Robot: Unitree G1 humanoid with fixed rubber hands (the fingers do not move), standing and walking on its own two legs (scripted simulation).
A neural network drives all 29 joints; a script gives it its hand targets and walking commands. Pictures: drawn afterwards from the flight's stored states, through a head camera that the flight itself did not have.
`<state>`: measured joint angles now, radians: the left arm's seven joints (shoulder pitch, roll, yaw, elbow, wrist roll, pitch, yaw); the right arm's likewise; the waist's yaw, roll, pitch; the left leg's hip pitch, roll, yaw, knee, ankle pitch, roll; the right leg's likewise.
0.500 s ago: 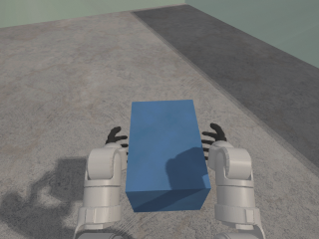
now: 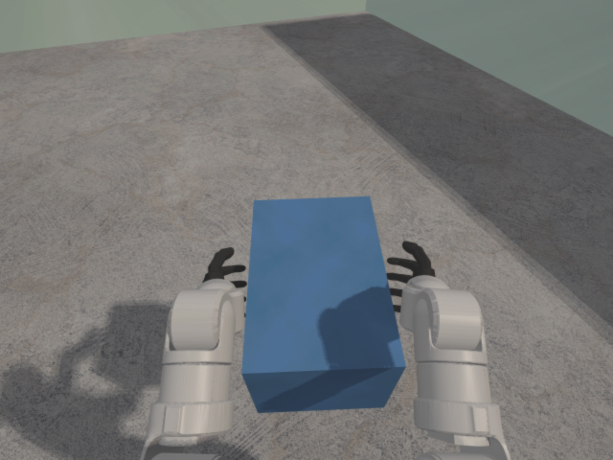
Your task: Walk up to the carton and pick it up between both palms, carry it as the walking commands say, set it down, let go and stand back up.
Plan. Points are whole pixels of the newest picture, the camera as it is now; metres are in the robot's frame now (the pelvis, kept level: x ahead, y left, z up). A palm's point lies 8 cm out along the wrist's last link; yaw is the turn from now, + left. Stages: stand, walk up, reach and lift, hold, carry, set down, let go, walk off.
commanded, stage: carry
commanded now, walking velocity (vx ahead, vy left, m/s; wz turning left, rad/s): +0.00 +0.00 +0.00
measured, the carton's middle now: (316, 299) +0.35 +0.01 +0.01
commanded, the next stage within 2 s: none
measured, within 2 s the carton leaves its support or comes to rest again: neither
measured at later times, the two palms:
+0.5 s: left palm (217, 292) +0.31 +0.14 +0.08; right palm (417, 289) +0.32 -0.12 +0.09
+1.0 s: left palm (218, 294) +0.31 +0.14 +0.08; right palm (419, 294) +0.32 -0.13 +0.08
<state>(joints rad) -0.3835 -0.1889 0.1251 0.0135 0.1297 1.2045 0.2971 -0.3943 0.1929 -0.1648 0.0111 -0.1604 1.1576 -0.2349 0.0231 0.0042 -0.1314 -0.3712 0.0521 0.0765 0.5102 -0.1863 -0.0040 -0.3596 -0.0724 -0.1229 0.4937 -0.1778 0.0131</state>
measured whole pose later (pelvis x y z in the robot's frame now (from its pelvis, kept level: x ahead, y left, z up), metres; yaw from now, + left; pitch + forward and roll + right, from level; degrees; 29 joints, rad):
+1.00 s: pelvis +0.02 +0.00 +0.00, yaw +0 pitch +3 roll +0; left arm -0.32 -0.17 0.10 0.02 0.17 1.08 0.17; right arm -0.32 0.17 -0.14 0.03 -0.17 1.04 -0.16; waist 0.02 0.01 -0.12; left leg -0.35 0.05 0.07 0.52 -0.22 0.00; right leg -0.34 -0.08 -0.13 0.51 -0.21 0.02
